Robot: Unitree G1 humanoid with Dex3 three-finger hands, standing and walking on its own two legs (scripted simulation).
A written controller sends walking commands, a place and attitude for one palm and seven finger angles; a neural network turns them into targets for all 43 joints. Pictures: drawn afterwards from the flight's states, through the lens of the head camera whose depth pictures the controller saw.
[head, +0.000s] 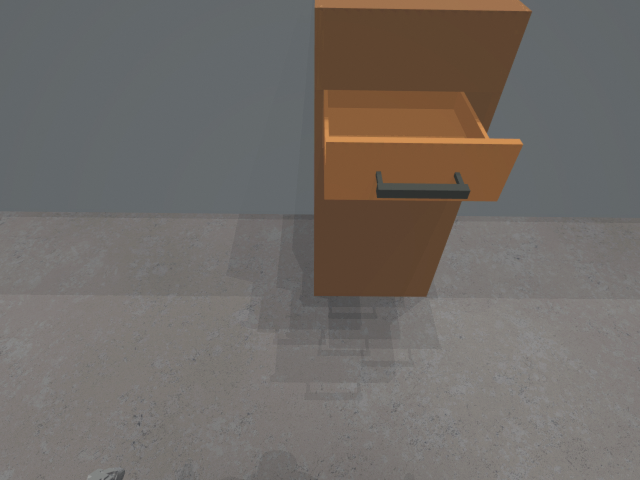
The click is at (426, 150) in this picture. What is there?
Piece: drawer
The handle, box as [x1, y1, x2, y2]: [376, 171, 469, 198]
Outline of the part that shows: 376,171 377,197 466,198 469,192 467,184 463,183 459,172 455,172 454,174 457,183 456,184 383,183 380,171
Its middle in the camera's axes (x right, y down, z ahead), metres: +0.20 -0.11 +0.79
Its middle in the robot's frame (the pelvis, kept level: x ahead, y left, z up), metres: +0.67 -0.17 -0.02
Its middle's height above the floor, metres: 0.75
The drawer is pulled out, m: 0.21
